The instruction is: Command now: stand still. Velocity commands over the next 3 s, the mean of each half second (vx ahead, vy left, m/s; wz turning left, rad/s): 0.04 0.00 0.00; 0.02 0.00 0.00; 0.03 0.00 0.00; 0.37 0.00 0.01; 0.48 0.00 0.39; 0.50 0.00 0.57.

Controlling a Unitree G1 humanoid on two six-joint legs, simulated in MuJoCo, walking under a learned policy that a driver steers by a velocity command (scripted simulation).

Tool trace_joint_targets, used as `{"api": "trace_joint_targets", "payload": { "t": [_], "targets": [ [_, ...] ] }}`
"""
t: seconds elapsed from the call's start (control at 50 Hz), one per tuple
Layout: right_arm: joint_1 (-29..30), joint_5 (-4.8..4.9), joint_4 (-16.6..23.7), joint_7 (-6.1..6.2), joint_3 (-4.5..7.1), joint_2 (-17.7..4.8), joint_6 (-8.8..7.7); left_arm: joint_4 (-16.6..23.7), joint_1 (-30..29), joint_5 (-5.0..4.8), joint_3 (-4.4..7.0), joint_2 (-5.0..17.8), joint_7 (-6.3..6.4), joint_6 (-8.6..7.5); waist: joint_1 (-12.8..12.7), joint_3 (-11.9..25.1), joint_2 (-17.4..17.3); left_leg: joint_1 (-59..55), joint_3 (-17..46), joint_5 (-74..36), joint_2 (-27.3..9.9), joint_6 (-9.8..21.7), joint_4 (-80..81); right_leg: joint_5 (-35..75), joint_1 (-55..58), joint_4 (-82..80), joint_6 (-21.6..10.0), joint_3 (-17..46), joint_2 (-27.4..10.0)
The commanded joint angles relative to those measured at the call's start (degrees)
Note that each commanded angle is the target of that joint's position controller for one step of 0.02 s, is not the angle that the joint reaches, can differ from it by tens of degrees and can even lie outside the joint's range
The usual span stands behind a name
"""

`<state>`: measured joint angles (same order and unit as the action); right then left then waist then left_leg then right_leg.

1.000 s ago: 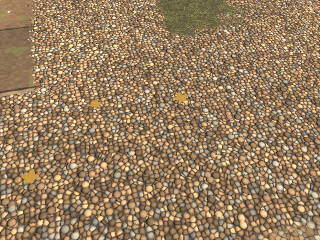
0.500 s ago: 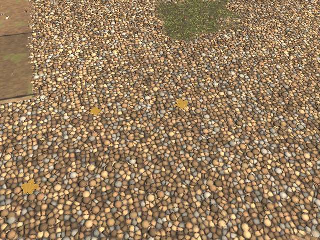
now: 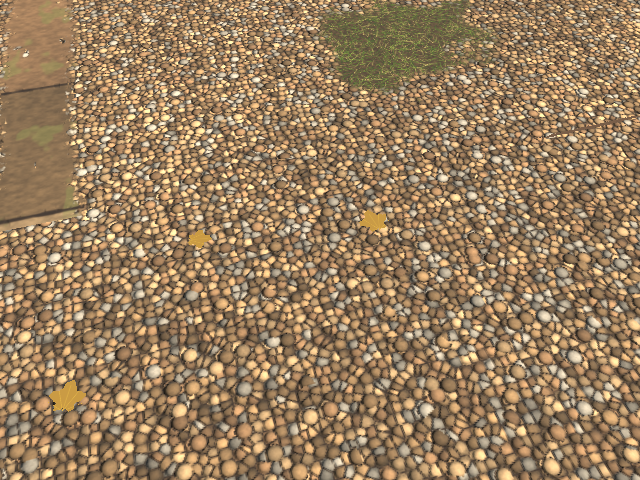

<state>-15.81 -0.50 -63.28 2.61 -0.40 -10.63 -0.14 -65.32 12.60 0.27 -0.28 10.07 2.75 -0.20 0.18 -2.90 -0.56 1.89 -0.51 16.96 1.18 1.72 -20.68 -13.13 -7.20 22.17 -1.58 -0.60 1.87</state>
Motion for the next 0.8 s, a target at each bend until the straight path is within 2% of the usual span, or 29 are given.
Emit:
{"api": "trace_joint_targets", "payload": {
  "t": [0.02,0.28,0.3,0.34,0.36,0.4,0.44,0.5,0.6,0.8],
  "targets": [
    [-4.32,-0.01,-0.18,0.23,0.55,-4.18,-0.07,0.37,2.91,0.06,0.75,5.15,0.19,-0.26,0.19,0.47,0.22,3.22,4.27,-17.27,-6.38,1.05,2.11,21.25,2.64,-1.5,-1.87,6.12,-7.22],
    [-5.53,-0.1,-1.97,0.37,0.03,-3.12,-0.14,-1.19,5.05,0.11,0.54,3.93,0.13,0.05,-0.07,-1.23,0.32,5.17,4.62,-13.54,-6.57,1.13,2.73,15.9,1.19,-2.63,-1.66,6.08,-6.76],
    [-6.16,-0.21,-2.24,0.32,-0.05,-2.82,-0.15,-1.42,5.56,0.17,0.46,3.58,0.08,0.1,-0.02,-0.2,0.3,4.9,4.51,-8.7,-6.1,1.32,3.31,10.88,1.44,-2.97,-1.8,5.82,-6.18],
    [-7.09,-0.5,-2.38,0.14,0.7,-4.15,0.07,-1.11,5.63,0.32,1.12,4.64,-0.12,0.48,0.14,-1.6,-0.45,6.6,4.5,6.63,-4.43,3.02,2.3,-5.76,-1.4,-0.39,-3.05,4.42,-3.45],
    [-6.94,-0.68,-2.28,0.06,0.77,-3.84,0.19,-0.7,4.9,0.52,1.07,4.05,-0.29,0.57,0.19,-4.85,-1.11,9.15,5.87,8.98,-5.12,3.61,3.02,-7.27,-4.47,0.23,-3.21,4.51,-3.2],
    [-6.69,-0.67,-2.18,0.11,0.21,-1.78,-0.16,-0.58,4.94,0.59,0.43,1.8,-0.39,0.19,-0.1,-8.03,-1.19,11.39,6.91,1.69,-6.47,3.31,3.9,0.4,-5.53,-0.18,-2.55,4.95,-3.9],
    [-7.04,-0.66,-2.24,0.24,-0.03,-1.42,-0.78,-1.11,6.33,0.53,0.42,2.26,-0.21,-0.41,-0.28,-5.6,0.48,8.88,5.2,-11.02,-6.05,2.18,1.81,11.51,-2.31,-0.8,-2.24,6.02,-5.53],
    [-8.12,-0.02,-2.38,0.42,0.14,-2.42,-1.12,-1.12,7.14,0.08,0.56,3.25,0.1,-0.86,-0.11,-1.05,0.54,4.99,4.46,-17.28,-6.19,1.53,1.06,19.43,1.61,-0.09,-2.38,6.03,-6.48],
    [-8.87,-0.07,-2.76,0.56,-0.06,-1.39,-0.72,-1.26,7.67,-0.03,0.46,2.51,0.34,-0.47,-0.06,-1.19,0.21,4.19,4.2,-17.42,-6.4,1.13,1.49,18.86,1.77,-0.72,-2.01,5.69,-6.53],
    [-8.95,-0.1,-2.95,0.66,-0.05,-1.02,-0.61,-1.35,7.82,-0.02,0.52,2.11,0.37,-0.31,-0.05,-1.6,-0.02,4.22,4.25,-17.66,-6.72,1.01,1.77,18.11,1.16,-1.21,-1.71,5.59,-6.65]
  ]
}}
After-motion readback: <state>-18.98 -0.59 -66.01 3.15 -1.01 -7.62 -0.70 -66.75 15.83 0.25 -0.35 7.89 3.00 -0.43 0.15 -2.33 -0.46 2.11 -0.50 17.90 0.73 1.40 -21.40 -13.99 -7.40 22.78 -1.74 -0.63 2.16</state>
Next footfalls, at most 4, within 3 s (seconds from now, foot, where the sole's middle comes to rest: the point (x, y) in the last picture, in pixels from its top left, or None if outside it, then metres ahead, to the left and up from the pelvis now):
1.72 right None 0.13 -0.13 -0.78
2.22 left None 0.46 0.01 -0.78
2.78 right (351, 345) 0.83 -0.04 -0.78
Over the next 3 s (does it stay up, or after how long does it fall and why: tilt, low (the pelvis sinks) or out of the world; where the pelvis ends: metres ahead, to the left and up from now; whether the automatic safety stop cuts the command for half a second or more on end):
stays up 0.73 0.01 0.00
